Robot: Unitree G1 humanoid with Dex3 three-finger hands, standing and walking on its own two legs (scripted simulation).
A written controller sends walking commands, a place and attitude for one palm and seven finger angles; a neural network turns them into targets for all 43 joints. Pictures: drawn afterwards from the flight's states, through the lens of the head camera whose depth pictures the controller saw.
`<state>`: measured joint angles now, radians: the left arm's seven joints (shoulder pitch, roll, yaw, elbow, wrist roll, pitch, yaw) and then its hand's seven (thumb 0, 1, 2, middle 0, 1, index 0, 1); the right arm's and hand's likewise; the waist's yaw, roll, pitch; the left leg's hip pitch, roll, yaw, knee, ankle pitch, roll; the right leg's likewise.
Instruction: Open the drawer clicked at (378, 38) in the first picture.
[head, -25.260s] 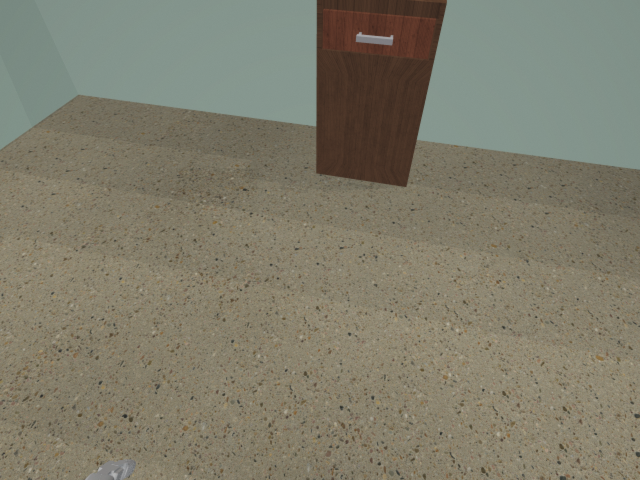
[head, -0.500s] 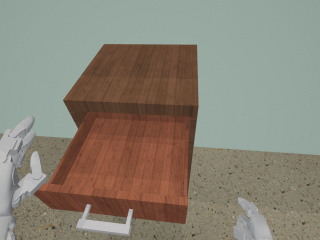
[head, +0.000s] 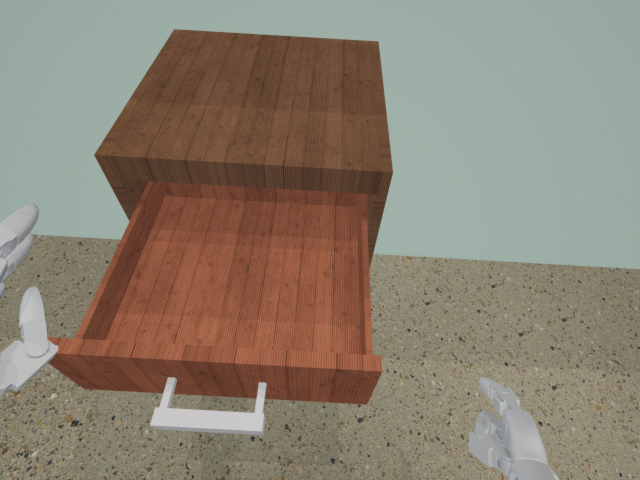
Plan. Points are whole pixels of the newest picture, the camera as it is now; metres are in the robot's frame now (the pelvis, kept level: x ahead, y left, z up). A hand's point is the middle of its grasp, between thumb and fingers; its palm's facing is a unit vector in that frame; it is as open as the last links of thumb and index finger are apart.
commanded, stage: step back with the hand held close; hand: left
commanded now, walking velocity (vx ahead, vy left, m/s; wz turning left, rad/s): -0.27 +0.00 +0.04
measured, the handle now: (212, 404) +0.22 +0.16 -0.06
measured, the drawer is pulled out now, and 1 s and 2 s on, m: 0.30 0.30 0.30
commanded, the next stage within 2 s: stop stepping back and stand still in 0.78 s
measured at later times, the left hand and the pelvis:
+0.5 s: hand (33, 463) +0.11 +0.21 +0.17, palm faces +0.32 -0.84 -0.43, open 7.4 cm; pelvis -0.07 -0.02 +0.00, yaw +1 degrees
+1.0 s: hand out of the picture -0.01 +0.15 +0.17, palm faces +0.23 -0.82 -0.53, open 7.4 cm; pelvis -0.21 -0.07 +0.00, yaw -1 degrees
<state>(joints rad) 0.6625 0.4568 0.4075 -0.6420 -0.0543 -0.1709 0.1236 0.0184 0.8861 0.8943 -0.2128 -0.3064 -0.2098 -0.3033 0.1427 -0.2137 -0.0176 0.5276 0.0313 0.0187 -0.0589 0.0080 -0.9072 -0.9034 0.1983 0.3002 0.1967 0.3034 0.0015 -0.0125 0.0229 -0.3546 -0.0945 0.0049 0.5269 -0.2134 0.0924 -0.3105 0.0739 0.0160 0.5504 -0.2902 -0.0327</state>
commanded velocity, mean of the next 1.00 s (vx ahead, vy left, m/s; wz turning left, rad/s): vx -0.27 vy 0.03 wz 0.04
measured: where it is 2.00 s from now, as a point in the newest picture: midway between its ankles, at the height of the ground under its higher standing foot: outside the picture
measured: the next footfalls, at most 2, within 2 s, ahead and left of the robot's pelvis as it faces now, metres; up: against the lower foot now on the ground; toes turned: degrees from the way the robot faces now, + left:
right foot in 0.16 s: -0.02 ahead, -0.12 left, +0.00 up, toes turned +0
left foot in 0.56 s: -0.02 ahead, +0.09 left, +0.00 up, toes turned -1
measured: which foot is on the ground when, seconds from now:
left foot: down 0.00-0.40, up 0.42-0.54, down 0.56-0.92, up 0.94-1.00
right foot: down 0.00-0.02, up 0.04-0.14, down 0.16-0.60, up 0.62-0.82, down 0.84-1.00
